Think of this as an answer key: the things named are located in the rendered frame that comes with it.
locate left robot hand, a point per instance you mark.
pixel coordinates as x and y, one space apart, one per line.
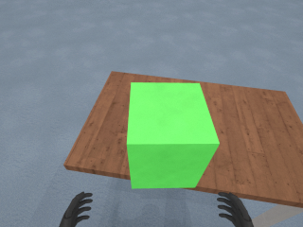
70 217

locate carton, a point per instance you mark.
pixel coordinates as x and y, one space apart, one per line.
171 137

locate right robot hand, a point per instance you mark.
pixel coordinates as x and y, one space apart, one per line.
240 216

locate table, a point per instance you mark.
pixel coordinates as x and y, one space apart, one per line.
259 158

